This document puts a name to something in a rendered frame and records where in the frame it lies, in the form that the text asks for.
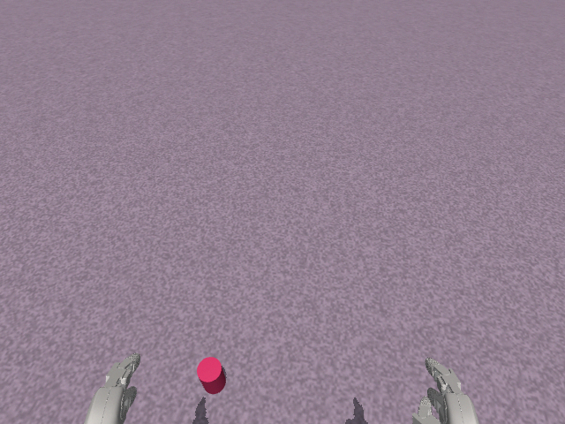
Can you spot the right robot hand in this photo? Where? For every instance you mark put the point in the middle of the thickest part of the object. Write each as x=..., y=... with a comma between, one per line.
x=452, y=405

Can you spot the can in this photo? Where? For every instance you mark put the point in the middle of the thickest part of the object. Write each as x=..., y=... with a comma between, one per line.
x=211, y=375

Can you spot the left robot hand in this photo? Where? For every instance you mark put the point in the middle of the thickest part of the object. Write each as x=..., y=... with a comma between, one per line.
x=111, y=402

